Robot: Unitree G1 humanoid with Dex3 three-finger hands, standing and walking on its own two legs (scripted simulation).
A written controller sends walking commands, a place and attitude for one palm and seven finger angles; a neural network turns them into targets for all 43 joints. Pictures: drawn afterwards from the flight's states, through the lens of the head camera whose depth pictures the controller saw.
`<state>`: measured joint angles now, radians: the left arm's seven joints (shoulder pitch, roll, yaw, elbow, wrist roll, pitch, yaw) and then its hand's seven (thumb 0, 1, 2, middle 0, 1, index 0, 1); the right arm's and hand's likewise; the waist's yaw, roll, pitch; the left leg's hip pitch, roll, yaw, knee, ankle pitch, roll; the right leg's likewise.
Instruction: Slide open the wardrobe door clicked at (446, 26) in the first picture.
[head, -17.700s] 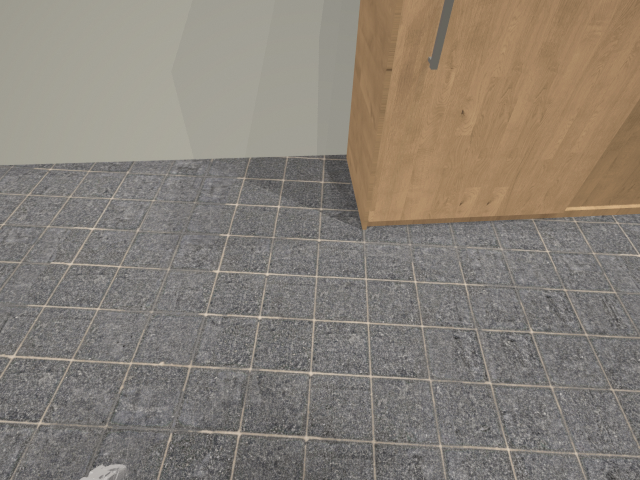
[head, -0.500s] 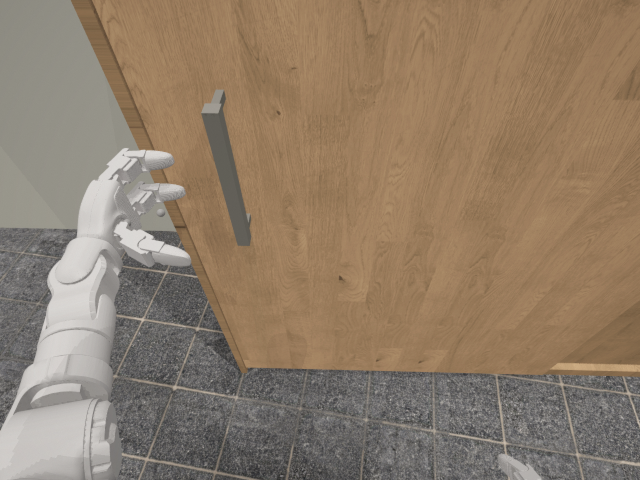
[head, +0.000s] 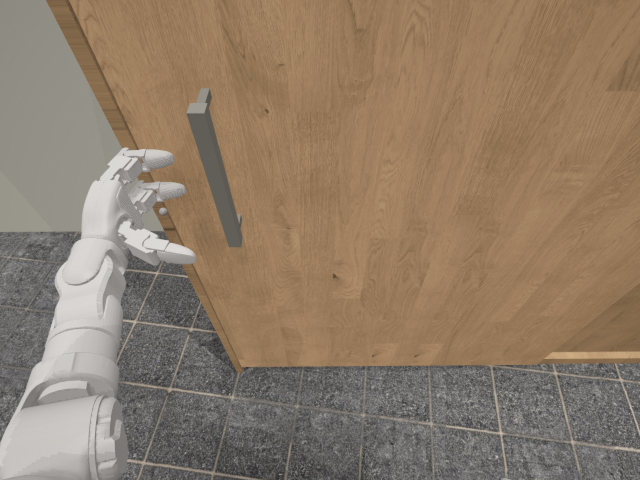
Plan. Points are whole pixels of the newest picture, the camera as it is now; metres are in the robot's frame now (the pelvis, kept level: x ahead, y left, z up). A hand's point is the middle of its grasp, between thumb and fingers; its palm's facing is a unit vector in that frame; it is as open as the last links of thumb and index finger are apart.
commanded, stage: move the hooked fingers beside the handle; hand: left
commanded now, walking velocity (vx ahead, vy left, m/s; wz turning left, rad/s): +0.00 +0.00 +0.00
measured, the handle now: (222, 178) +0.48 +0.13 +0.11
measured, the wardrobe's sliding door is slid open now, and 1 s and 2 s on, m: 0.00 0.00 0.00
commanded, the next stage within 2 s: feel for the door with the fingertips in 0.46 s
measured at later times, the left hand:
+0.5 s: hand (170, 212) +0.41 +0.19 +0.11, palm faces +0.00 -1.00 -0.01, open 14.0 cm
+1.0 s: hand (199, 215) +0.41 +0.15 +0.11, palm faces +0.00 -1.00 +0.00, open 14.0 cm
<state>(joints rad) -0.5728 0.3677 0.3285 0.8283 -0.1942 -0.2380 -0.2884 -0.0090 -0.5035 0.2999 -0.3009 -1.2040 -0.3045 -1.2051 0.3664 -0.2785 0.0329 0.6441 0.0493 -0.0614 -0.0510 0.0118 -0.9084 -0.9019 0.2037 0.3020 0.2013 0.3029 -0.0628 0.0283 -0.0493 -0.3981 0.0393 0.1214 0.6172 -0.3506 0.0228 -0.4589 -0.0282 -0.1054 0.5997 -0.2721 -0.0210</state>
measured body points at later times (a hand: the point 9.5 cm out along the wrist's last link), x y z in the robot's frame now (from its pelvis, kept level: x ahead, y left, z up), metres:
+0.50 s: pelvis +0.00 +0.00 +0.00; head +0.04 +0.00 +0.45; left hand +0.41 +0.24 +0.11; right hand +0.10 -0.25 -0.11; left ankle -0.03 +0.10 -0.73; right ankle +0.02 -0.11 -0.73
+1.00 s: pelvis -0.01 +0.00 +0.00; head +0.02 -0.01 +0.45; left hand +0.40 +0.21 +0.11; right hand +0.10 -0.25 -0.11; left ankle -0.03 +0.10 -0.73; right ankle +0.02 -0.11 -0.73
